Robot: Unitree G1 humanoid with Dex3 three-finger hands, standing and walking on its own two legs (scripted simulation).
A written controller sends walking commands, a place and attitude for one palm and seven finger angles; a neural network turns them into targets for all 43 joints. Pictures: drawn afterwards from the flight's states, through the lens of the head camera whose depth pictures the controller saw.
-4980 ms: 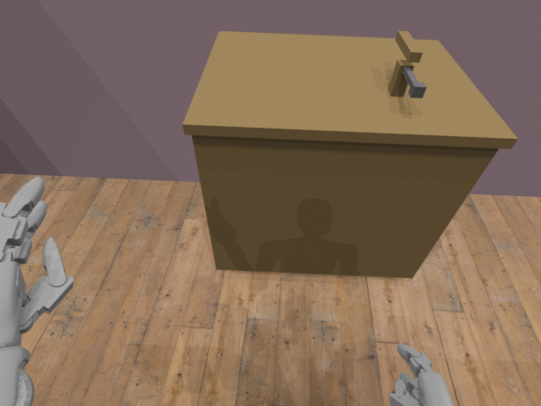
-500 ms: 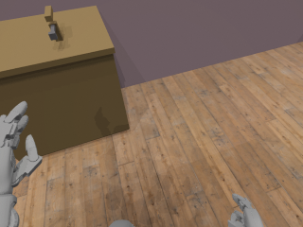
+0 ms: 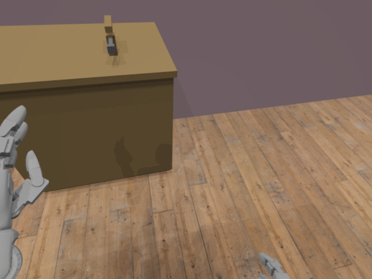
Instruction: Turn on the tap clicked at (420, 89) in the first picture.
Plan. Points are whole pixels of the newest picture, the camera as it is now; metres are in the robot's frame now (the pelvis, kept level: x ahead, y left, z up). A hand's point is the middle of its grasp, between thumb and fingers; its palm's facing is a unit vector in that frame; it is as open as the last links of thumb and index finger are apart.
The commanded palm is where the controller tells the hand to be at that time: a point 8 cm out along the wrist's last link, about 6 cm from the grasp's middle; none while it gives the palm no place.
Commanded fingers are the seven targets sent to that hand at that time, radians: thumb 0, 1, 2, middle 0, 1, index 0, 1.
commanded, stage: take the last steps up to it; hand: left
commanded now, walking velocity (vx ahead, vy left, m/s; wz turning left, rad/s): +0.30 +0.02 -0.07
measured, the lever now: (111, 48) +0.88 +0.36 +0.10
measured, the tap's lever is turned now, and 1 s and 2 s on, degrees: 0 0 0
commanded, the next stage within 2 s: come to a stop and stand still in 2.00 s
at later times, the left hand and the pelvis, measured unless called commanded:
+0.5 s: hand (70, 133) +0.32 +0.25 +0.18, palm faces +0.37 -0.83 -0.42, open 7.4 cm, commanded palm +0.27 +0.30 +0.17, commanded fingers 0.00 0.90 0.90 -0.20 -0.30 -0.20 -0.30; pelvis +0.10 +0.02 -0.02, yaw -2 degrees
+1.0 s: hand (102, 101) +0.44 +0.24 +0.17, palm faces +0.37 -0.80 -0.47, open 7.4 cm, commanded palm +0.39 +0.28 +0.17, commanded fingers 0.00 0.90 0.90 -0.20 -0.30 -0.20 -0.30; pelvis +0.21 +0.01 -0.02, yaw -3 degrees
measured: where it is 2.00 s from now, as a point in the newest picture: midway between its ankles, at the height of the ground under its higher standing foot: (182, 260)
